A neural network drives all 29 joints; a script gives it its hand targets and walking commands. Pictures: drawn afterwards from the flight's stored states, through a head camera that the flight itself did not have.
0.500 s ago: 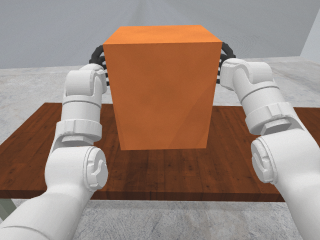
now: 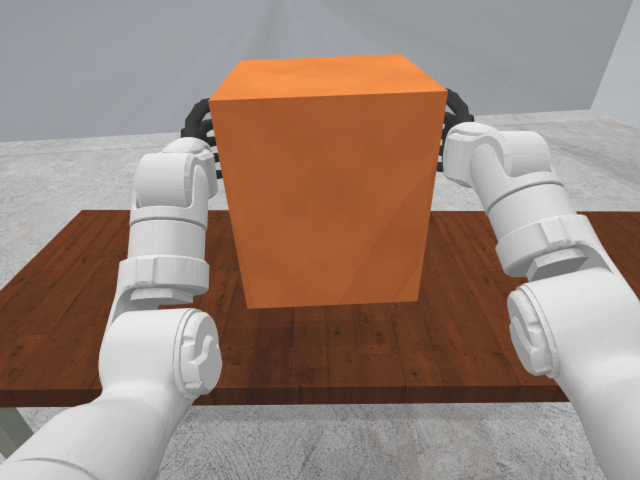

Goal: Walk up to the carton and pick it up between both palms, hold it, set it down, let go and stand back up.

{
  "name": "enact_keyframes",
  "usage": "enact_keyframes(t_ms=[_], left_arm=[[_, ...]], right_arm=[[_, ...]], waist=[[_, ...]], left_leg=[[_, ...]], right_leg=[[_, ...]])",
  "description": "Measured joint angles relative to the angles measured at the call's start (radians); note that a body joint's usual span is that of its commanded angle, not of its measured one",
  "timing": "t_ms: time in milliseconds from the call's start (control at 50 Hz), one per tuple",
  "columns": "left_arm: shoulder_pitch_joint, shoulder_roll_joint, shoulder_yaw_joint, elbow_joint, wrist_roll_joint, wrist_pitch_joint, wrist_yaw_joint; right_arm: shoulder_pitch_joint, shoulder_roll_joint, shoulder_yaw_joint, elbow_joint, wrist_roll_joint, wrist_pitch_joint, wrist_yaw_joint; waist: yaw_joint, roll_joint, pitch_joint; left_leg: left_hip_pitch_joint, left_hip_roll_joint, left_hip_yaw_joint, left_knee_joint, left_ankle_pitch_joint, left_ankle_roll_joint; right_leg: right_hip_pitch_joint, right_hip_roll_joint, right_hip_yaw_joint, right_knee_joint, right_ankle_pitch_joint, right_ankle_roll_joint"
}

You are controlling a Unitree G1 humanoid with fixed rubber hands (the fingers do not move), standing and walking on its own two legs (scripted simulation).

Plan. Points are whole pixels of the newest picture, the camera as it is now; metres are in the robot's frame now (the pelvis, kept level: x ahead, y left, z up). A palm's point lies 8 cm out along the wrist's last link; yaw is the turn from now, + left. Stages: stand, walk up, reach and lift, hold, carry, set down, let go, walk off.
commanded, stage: hold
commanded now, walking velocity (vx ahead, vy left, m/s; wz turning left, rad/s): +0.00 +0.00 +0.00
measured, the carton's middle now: (326, 177) +0.39 +0.00 +0.27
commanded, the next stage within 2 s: set down in 1.76 s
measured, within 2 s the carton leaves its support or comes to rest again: neither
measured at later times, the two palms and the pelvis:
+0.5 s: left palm (193, 153) +0.37 +0.16 +0.31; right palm (454, 141) +0.36 -0.15 +0.32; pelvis +0.00 -0.01 +0.00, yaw +1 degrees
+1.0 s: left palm (193, 150) +0.37 +0.15 +0.31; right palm (455, 138) +0.36 -0.15 +0.33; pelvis +0.00 +0.00 +0.00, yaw +0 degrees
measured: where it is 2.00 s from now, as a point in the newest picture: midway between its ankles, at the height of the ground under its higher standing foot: outside the picture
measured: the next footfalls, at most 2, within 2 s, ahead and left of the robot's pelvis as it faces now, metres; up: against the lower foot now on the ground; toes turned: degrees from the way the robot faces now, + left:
none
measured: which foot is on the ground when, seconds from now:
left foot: down 0.00-1.00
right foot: down 0.00-1.00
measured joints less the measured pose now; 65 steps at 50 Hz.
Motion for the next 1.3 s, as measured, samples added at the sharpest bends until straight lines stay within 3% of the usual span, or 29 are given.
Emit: enact_keyframes(t_ms=[340,1300], left_arm=[[-0.056,0.021,0.023,0.08,0.009,-0.013,-0.015],[-0.032,0.02,0.001,0.062,0.004,-0.016,-0.013]], right_arm=[[-0.037,0.021,-0.035,0.058,-0.031,-0.006,0.001],[-0.026,0.015,-0.018,0.048,-0.017,-0.005,-0.002]], waist=[[0.006,-0.012,0.004],[0.0,-0.008,0.006]], left_leg=[[0.01,0.0,-0.012,-0.014,0.011,-0.008],[0.004,-0.002,-0.013,-0.008,0.008,-0.004]], right_leg=[[0.008,0.001,-0.011,-0.002,0.002,-0.008],[0.007,0.0,-0.01,-0.006,0.003,-0.004]])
